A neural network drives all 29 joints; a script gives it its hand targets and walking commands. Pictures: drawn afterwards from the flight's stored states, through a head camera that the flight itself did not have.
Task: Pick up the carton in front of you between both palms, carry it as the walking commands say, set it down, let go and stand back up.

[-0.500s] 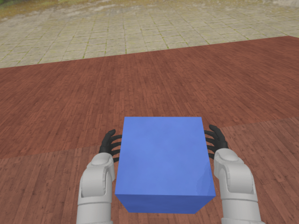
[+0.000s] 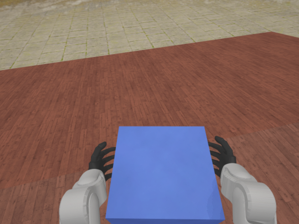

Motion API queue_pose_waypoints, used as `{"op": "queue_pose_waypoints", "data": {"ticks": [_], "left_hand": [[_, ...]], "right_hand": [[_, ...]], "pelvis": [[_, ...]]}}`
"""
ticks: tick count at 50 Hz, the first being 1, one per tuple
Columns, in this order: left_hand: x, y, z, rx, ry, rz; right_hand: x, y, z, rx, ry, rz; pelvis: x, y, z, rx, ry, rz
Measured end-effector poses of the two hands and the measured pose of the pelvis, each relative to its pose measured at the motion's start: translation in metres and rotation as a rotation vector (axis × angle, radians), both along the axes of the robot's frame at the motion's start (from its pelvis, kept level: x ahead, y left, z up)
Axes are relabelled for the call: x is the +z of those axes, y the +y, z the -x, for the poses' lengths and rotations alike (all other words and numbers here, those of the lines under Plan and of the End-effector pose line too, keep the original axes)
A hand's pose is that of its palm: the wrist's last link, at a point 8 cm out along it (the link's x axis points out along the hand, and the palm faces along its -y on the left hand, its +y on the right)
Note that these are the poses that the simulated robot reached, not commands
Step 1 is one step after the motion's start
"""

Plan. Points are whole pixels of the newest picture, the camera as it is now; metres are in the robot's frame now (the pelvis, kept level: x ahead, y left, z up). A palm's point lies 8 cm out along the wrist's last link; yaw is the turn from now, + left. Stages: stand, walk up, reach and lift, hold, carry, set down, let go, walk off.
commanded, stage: carry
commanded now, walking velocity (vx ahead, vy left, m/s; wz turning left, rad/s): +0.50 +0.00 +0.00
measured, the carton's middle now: (160, 184) +0.24 -0.01 +0.01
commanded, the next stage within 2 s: none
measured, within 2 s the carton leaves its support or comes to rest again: neither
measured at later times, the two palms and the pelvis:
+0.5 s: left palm (117, 94) +0.53 +0.12 +0.09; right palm (200, 86) +0.56 -0.18 +0.09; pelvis +0.32 -0.04 +0.00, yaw +2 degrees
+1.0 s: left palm (114, 44) +0.94 +0.16 +0.10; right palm (172, 39) +0.94 -0.14 +0.11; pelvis +0.64 +0.02 +0.00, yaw +1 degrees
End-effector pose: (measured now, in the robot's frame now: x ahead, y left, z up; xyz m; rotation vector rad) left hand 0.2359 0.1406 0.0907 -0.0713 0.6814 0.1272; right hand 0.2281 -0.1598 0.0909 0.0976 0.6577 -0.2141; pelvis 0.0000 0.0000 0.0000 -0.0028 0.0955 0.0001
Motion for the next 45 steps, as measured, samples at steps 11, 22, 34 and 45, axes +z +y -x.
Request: {"op": "queue_pose_waypoints", "data": {"ticks": [11, 22, 34, 45], "left_hand": [[-0.023, -0.027, -0.138, 0.053, -0.028, -0.042], [-0.004, -0.025, -0.253, 0.124, 0.005, -0.037], [-0.015, 0.001, -0.451, 0.04, -0.106, -0.003], [-0.006, 0.017, -0.626, 0.002, -0.04, 0.028]], "right_hand": [[-0.027, -0.026, -0.159, 0.067, -0.029, -0.026], [-0.009, -0.023, -0.291, 0.139, 0.001, -0.001], [-0.01, 0.001, -0.464, 0.051, -0.105, 0.031], [0.002, 0.018, -0.624, -0.008, -0.039, 0.026]], "pelvis": [[-0.028, -0.039, -0.15, 0.033, -0.036, 0.016], [0.003, -0.05, -0.277, 0.048, -0.013, -0.027], [-0.033, -0.009, -0.459, 0.004, -0.055, -0.011], [-0.007, 0.019, -0.579, -0.006, -0.032, 0.013]]}}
